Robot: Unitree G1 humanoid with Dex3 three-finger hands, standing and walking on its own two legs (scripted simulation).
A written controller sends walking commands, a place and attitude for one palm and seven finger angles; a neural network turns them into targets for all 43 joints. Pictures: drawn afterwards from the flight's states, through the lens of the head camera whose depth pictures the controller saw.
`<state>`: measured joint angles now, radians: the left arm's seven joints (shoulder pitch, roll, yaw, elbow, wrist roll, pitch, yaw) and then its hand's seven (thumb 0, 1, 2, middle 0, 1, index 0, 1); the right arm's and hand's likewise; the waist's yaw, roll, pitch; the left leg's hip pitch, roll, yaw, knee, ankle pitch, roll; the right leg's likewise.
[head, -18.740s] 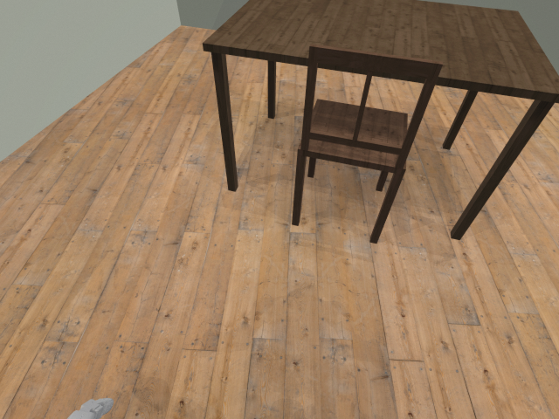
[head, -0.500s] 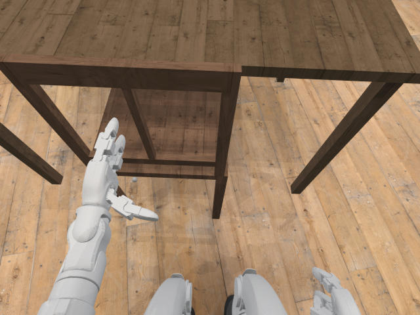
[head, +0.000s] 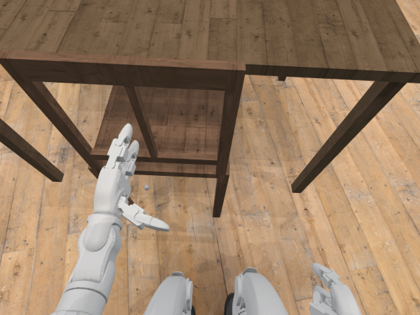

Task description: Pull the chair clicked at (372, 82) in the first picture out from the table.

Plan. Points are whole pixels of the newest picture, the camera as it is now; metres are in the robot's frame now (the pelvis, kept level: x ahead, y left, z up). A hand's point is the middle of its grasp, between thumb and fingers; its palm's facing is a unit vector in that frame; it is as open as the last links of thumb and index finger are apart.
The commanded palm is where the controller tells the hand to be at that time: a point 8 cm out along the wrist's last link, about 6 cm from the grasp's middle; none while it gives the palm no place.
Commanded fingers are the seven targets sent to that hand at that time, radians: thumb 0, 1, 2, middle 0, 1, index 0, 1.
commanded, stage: aim the fingers beside a spindle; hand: left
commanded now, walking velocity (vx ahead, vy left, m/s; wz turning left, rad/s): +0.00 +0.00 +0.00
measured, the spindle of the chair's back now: (144, 125) +0.49 +0.16 +0.00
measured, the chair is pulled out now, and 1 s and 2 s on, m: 0.00 0.00 0.00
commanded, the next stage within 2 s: push the fingers through the gap in 1.74 s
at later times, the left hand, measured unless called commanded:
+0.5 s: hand (146, 182) +0.35 +0.13 +0.01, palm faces -0.02 -1.00 -0.03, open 16.9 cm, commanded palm +0.32 +0.19 +0.02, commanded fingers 0.00 -0.50 0.30 -0.06 -0.08 -0.06 -0.08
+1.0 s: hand (138, 181) +0.35 +0.14 +0.03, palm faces +0.00 -1.00 -0.03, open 16.9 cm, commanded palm +0.33 +0.19 +0.03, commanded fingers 0.00 -0.50 0.30 -0.06 -0.08 -0.06 -0.08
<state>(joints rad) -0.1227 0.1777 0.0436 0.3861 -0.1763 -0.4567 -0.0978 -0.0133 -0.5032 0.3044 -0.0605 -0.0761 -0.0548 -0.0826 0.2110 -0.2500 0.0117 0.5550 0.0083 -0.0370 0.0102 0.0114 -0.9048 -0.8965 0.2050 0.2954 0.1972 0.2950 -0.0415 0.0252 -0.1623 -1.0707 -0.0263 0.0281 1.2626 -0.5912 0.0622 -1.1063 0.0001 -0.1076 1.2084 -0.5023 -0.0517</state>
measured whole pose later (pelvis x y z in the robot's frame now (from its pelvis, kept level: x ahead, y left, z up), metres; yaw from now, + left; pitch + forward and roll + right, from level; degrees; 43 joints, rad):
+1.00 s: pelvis +0.00 +0.00 +0.00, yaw +0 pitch +23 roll -2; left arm -0.11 0.20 0.09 0.35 -0.16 -0.49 -0.06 -0.01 -0.50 0.30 -0.06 -0.08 -0.06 -0.08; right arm 0.20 -0.24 0.01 0.55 0.00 -0.04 0.01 0.01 -0.91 -0.90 0.20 0.30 0.20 0.29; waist -0.05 0.02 -0.16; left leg -1.07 -0.02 0.03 1.26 -0.60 0.06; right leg -1.11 0.01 -0.10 1.21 -0.50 -0.06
